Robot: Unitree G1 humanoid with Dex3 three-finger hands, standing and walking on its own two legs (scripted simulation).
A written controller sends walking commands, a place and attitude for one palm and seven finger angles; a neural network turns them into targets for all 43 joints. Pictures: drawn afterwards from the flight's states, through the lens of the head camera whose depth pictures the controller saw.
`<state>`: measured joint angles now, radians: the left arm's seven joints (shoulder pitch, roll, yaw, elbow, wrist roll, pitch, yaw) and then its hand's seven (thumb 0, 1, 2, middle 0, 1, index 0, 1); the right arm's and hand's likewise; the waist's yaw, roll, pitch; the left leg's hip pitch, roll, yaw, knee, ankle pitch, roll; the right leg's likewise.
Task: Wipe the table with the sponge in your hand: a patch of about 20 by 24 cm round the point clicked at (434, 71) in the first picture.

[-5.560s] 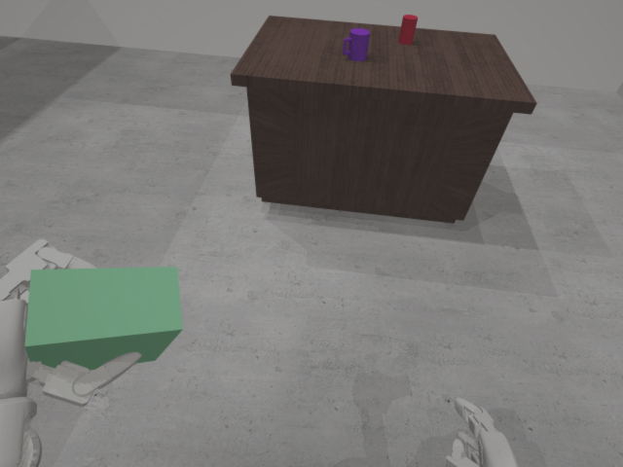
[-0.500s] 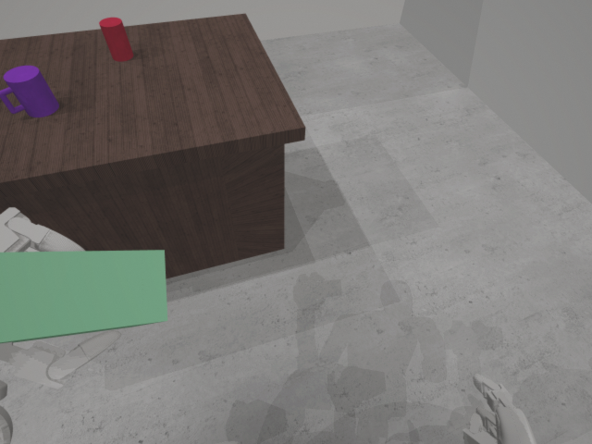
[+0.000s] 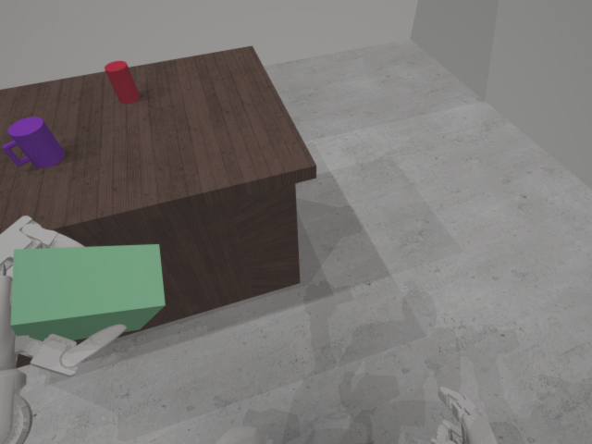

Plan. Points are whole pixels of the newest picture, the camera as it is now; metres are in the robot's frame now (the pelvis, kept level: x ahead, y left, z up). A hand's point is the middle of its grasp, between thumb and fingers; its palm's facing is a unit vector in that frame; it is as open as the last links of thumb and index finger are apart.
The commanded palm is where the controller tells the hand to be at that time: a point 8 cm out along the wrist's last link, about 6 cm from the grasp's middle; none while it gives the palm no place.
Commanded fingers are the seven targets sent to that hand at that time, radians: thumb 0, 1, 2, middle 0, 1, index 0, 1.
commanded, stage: take the last steps up to it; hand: left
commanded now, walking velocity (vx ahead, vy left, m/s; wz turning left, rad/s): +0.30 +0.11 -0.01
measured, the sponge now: (109, 295) +0.23 +0.21 +0.15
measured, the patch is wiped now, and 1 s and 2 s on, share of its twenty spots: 0.00 0.00 0.00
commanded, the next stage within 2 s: none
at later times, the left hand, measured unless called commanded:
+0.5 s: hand (82, 199) +0.33 +0.27 +0.18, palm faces +0.33 -0.83 -0.45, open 10.4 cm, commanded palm +0.28 +0.32 +0.19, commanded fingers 0.00 0.10 1.30 -1.20 -1.60 -1.20 -1.60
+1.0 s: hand (108, 147) +0.42 +0.28 +0.19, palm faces +0.35 -0.83 -0.44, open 10.4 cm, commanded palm +0.37 +0.33 +0.19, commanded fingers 0.00 0.10 1.30 -1.20 -1.60 -1.20 -1.60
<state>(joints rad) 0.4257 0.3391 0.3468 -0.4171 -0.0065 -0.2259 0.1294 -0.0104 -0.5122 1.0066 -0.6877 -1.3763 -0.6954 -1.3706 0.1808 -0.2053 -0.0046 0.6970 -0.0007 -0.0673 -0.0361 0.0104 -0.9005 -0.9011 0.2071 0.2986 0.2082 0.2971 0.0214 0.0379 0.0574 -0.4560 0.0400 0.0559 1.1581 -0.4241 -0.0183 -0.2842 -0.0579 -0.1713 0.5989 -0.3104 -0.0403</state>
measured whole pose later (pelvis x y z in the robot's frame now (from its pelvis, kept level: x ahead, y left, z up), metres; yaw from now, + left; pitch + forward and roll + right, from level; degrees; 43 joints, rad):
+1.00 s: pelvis +0.20 +0.06 +0.00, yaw -3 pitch -2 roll +1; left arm 0.50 0.41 0.37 -0.58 -0.02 -0.25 0.16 -0.01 -0.51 1.01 -0.69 -1.38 -0.70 -1.37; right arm 0.20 -0.25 -0.06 0.57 0.00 -0.06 -0.07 0.01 -0.90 -0.90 0.20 0.30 0.20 0.30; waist 0.00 -0.04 0.06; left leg -0.31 0.04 0.14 0.53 -0.18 0.02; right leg -0.21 -0.07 -0.12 0.68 -0.43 -0.01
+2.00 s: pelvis +0.25 +0.03 +0.00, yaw -1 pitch -2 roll +0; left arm 0.47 0.35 0.31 -0.47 -0.01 -0.19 0.14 -0.01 -0.51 1.01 -0.69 -1.38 -0.71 -1.37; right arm 0.20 -0.16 0.04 0.64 0.01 -0.08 -0.04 0.01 -0.90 -0.90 0.21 0.30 0.21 0.30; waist 0.02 0.05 0.04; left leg -0.33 0.04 0.06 0.65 -0.35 0.01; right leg -0.26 -0.01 -0.11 0.57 -0.27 -0.04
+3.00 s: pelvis +0.31 +0.07 +0.01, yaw -2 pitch +2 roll -2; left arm 0.50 0.37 0.38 -0.48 -0.04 -0.14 0.11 -0.01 -0.51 1.01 -0.69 -1.38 -0.70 -1.37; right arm 0.16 -0.23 -0.01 0.57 0.02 -0.07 -0.04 0.01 -0.90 -0.90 0.20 0.30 0.21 0.30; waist 0.01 0.01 0.04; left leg -0.25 0.03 0.08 0.53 -0.32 0.04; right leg -0.18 0.00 -0.07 0.41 -0.27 0.02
